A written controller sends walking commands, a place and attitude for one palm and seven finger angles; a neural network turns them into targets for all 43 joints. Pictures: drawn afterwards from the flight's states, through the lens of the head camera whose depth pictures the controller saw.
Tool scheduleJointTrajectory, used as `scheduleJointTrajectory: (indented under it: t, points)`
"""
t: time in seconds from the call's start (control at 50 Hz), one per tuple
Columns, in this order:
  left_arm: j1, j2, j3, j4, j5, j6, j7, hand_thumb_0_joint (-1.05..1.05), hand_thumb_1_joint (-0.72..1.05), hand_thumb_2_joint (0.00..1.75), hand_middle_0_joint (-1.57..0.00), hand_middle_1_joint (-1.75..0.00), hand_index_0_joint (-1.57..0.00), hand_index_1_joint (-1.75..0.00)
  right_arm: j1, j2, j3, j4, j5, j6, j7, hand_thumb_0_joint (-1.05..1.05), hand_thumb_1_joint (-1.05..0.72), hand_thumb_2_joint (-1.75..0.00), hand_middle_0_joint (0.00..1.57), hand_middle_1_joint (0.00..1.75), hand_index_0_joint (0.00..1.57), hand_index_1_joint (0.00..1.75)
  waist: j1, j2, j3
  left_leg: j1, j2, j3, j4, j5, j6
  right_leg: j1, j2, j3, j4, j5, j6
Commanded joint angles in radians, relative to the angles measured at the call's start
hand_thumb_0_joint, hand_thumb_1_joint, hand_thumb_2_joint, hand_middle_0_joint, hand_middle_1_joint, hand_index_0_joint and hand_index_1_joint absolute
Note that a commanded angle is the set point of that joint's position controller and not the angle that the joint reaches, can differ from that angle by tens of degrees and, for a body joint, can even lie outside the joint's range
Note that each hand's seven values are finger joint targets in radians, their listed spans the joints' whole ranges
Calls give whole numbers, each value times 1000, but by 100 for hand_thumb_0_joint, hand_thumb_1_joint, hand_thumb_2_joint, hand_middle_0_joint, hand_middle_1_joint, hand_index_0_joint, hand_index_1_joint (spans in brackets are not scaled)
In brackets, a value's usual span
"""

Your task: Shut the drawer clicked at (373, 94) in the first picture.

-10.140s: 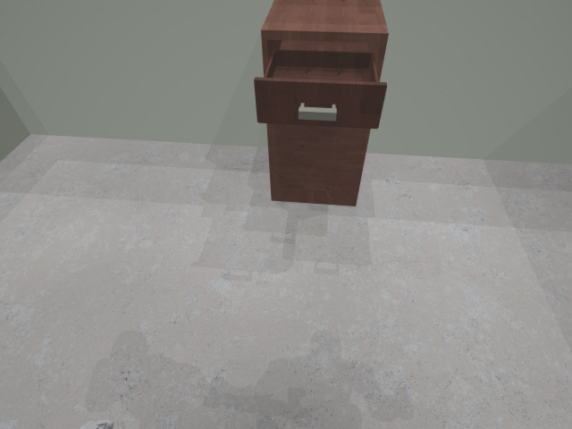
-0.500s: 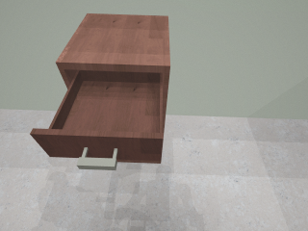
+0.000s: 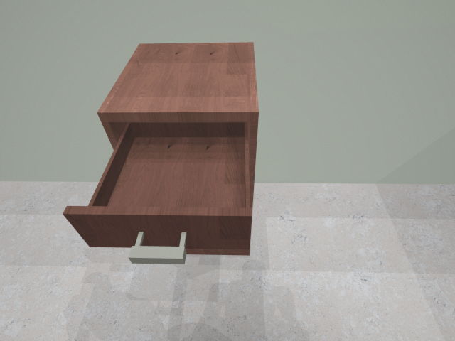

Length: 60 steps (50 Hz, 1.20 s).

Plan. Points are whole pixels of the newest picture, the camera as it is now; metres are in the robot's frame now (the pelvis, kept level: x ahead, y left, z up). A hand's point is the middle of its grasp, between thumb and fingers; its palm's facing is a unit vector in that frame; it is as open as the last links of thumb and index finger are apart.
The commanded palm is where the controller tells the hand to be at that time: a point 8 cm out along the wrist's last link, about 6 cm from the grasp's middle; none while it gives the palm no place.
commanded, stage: come to a stop and stand still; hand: left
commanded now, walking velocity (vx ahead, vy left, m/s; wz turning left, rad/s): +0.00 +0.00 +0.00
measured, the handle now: (160, 245) +0.31 +0.17 -0.05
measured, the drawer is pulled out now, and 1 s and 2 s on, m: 0.30 0.30 0.29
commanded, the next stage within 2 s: look again from close up in 0.48 s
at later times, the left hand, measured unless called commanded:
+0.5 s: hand out of the picture +0.05 +0.16 -0.16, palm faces +0.00 -0.97 -0.24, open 7.3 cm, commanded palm none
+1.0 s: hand out of the picture +0.01 +0.13 -0.17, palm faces +0.02 -0.98 -0.20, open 7.3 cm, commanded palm none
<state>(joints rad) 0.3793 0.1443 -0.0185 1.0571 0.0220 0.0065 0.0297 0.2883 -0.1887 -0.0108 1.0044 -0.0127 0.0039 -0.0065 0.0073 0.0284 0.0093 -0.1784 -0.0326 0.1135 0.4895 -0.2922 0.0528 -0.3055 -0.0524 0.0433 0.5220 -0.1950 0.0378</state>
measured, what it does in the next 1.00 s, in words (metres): stands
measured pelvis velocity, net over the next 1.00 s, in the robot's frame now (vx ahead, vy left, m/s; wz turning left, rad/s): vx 0.02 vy -0.04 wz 0.00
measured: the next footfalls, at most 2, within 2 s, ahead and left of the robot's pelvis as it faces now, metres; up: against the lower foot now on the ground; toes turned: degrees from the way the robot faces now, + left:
none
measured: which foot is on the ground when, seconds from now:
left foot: down 0.00-1.00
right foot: down 0.00-1.00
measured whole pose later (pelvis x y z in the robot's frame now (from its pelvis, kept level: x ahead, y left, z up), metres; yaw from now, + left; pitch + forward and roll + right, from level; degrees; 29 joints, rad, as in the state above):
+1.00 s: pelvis +0.02 -0.04 +0.01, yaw +0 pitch -2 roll +1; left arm 0.31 0.13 -0.02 1.11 0.01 -0.01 0.04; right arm 0.32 -0.15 0.01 1.14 -0.01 -0.02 -0.02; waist -0.01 0.01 0.02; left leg -0.10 0.03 0.09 0.41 -0.28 -0.01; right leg -0.23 0.01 0.01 0.46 -0.20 -0.02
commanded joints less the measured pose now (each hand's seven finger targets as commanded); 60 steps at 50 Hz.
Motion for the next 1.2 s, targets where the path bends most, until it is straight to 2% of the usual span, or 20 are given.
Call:
scheduleJointTrajectory:
  t: [0.0, 0.06, 0.1, 0.16, 0.18, 0.26, 0.34, 0.36, 0.4, 0.48, 0.5, 0.6, 0.66, 0.72, 0.76, 0.8, 0.88, 1.16, 1.18]
  points:
    - [-6, 106, 23, -44, -6, -30, 10, 0, 90, 90, -20, -30, -20, -30, 51, -86, -9, -7, 6, -34, -10, 0, -90, -90, 20, 30, 20, 30, -19, -58, 33, -36, 127, -145, -142, 65, -6, 35, -39, 59, -83, 73, -67]
    - [-9, 107, 24, -28, -9, -31, 12, 0, 90, 90, -20, -30, -20, -30, 58, -78, -5, 22, 5, -38, -13, 0, -90, -90, 20, 30, 20, 30, -15, -17, 24, -17, 130, -136, -137, 138, -11, 58, -42, 50, -74, 123, -69]
    - [-16, 104, 22, -18, -9, -31, 14, 0, 90, 90, -20, -30, -20, -30, 65, -69, -2, 38, 6, -36, -15, 0, -90, -90, 20, 30, 20, 30, -14, -39, 43, -27, 129, -131, -135, 128, -14, 62, -46, 50, -79, 125, -69]
    - [-26, 102, 20, -4, -10, -29, 14, 0, 90, 90, -20, -30, -20, -30, 73, -64, 0, 60, 5, -33, -16, 0, -90, -90, 20, 30, 20, 30, -13, -36, 68, -32, 132, -128, -144, 108, -16, 58, -43, 53, -90, 113, -71]
    - [-27, 103, 20, -3, -11, -29, 14, 0, 90, 90, -20, -30, -20, -30, 76, -63, 1, 64, 5, -33, -16, 0, -90, -90, 20, 30, 20, 30, -14, -23, 66, -31, 130, -128, -144, 109, -18, 62, -43, 56, -91, 114, -71]
    - [-37, 104, 21, 1, -12, -31, 14, 0, 90, 90, -20, -30, -20, -30, 93, -60, 2, 83, 4, -35, -17, 0, -90, -90, 20, 30, 20, 30, -16, -43, 43, -9, 135, -121, -140, 144, -18, 82, -45, 51, -88, 160, -74]
    - [-51, 110, 22, -1, -13, -28, 14, 0, 90, 90, -20, -30, -20, -30, 97, -56, 4, 96, 5, -34, -19, 0, -90, -90, 20, 30, 20, 30, -16, -31, 61, -9, 140, -119, -151, 154, -21, 83, -41, 47, -90, 163, -73]
    - [-50, 106, 23, -2, -12, -28, 14, 0, 90, 90, -20, -30, -20, -30, 94, -57, 3, 97, 5, -33, -19, 0, -90, -90, 20, 30, 20, 30, -14, -47, 72, -12, 140, -119, -149, 144, -21, 76, -41, 49, -94, 154, -73]
    - [-47, 109, 24, -2, -12, -31, 15, 0, 90, 90, -20, -30, -20, -30, 98, -57, 3, 100, 4, -34, -18, 0, -90, -90, 20, 30, 20, 30, -16, -56, 47, 6, 136, -112, -142, 151, -22, 89, -45, 52, -98, 176, -74]
    - [-55, 108, 24, -1, -12, -28, 14, 0, 90, 90, -20, -30, -20, -30, 95, -57, 5, 105, 5, -32, -19, 0, -90, -90, 20, 30, 20, 30, -17, -31, 73, 2, 141, -113, -157, 134, -24, 72, -39, 52, -106, 140, -75]
    - [-51, 108, 25, -2, -12, -29, 14, 0, 90, 90, -20, -30, -20, -30, 98, -56, 5, 105, 5, -33, -19, 0, -90, -90, 20, 30, 20, 30, -16, -31, 54, 11, 140, -113, -154, 135, -23, 81, -39, 54, -108, 143, -75]
    - [-49, 110, 24, 2, -11, -31, 14, 0, 90, 90, -20, -30, -20, -30, 95, -54, 6, 109, 5, -30, -18, 0, -90, -90, 20, 30, 20, 30, -19, -60, 74, 10, 135, -107, -155, 98, -26, 67, -41, 63, -133, 117, -76]
    - [-47, 110, 23, 2, -11, -30, 12, 0, 90, 90, -20, -30, -20, -30, 96, -55, 6, 109, 5, -29, -18, 0, -90, -90, 20, 30, 20, 30, -20, -44, 90, 8, 135, -106, -162, 84, -26, 53, -37, 66, -143, 87, -76]
    - [-39, 108, 24, 5, -11, -34, 13, 0, 90, 90, -20, -30, -20, -30, 103, -52, 6, 112, 6, -31, -18, 0, -90, -90, 20, 30, 20, 30, -22, -60, 56, 27, 133, -102, -153, 98, -26, 70, -40, 71, -146, 111, -79]
    - [-34, 106, 23, 7, -12, -33, 12, 0, 90, 90, -20, -30, -20, -30, 101, -54, 6, 114, 6, -33, -19, 0, -90, -90, 20, 30, 20, 30, -21, -32, 51, 34, 138, -102, -155, 113, -26, 70, -37, 68, -142, 123, -79]
    - [-27, 107, 23, 11, -12, -36, 13, 0, 90, 90, -20, -30, -20, -30, 103, -49, 8, 116, 7, -33, -20, 0, -90, -90, 20, 30, 20, 30, -20, -38, 49, 32, 136, -100, -152, 110, -28, 75, -39, 71, -146, 128, -81]
    - [-25, 101, 21, 16, -11, -32, 13, 0, 90, 90, -20, -30, -20, -30, 108, -43, 8, 122, 7, -31, -20, 0, -90, -90, 20, 30, 20, 30, -20, -37, 91, 11, 136, -101, -162, 75, -29, 49, -34, 69, -159, 66, -80]
    - [-3, 89, 25, 15, -11, -31, 13, 0, 90, 90, -20, -30, -20, -30, 137, -25, 8, 132, 6, -32, -21, 0, -90, -90, 20, 30, 20, 30, -16, -45, 96, 0, 134, -99, -157, 48, -26, 33, -27, 73, -172, 6, -82]
    - [61, 126, 31, 60, -3, -50, 47, 0, 90, 90, -20, -30, -20, -30, -14, -67, 0, 55, 4, -39, -15, 0, -90, -90, 20, 30, 20, 30, 37, -65, 109, -115, 155, -51, 42, 79, -64, 99, -100, 83, -106, 431, -60]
